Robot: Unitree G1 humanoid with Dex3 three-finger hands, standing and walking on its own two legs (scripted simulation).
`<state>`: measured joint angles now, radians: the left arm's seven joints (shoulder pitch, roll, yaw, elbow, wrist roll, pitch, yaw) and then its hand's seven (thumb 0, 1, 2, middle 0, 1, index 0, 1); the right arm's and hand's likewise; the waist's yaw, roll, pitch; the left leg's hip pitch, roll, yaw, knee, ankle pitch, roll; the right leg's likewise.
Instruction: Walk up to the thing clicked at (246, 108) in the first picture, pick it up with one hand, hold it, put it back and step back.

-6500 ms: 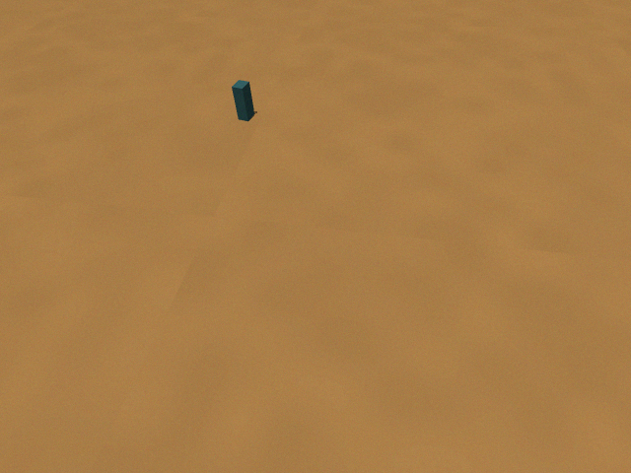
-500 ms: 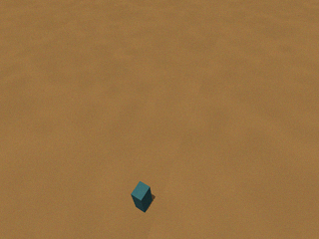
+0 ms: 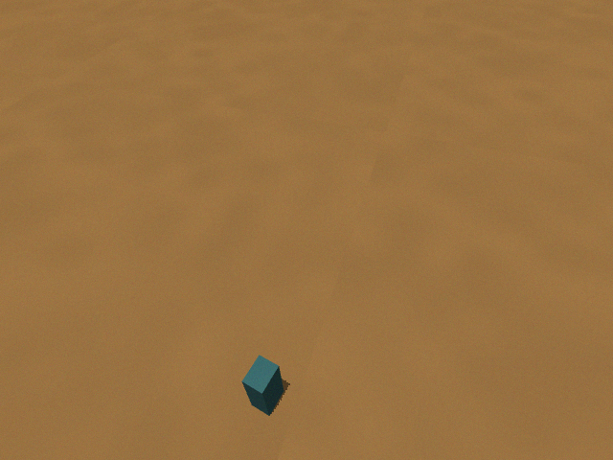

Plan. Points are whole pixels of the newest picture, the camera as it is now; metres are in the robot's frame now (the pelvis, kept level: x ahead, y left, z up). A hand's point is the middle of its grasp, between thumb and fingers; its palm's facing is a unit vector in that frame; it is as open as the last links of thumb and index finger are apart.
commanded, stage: walk up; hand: left
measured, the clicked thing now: (264, 386) +0.45 +0.17 -0.68
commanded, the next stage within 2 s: none
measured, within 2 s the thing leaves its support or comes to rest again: neither
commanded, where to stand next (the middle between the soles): +0.10 -0.03 m, yaw -2 degrees
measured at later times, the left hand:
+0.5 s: hand out of the picture +0.07 +0.25 -0.16, palm faces +0.01 -0.95 -0.32, open 7.4 cm
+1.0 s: hand out of the picture +0.09 +0.24 -0.15, palm faces +0.00 -0.92 -0.39, open 7.4 cm
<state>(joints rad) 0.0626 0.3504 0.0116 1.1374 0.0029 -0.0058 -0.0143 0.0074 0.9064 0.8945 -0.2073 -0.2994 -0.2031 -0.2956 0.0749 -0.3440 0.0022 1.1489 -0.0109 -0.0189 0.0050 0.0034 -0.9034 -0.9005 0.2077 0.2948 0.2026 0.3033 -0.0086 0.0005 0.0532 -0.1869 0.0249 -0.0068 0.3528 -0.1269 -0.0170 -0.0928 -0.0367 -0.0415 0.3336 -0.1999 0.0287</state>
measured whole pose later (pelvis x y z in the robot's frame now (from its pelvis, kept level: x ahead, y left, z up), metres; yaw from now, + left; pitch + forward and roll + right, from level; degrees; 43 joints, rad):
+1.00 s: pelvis +0.08 -0.03 -0.01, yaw +0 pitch -2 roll +0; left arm 0.29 0.35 0.05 1.01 0.02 -0.03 0.00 0.01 0.91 0.89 -0.21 -0.30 -0.20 -0.30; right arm 0.21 -0.41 -0.05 1.01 -0.03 0.01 0.01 0.01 -0.90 -0.90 0.21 0.29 0.20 0.30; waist 0.03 0.03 0.12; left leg -0.41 -0.01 -0.02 0.81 -0.40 0.02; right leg -0.01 0.01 -0.03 0.40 -0.34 -0.02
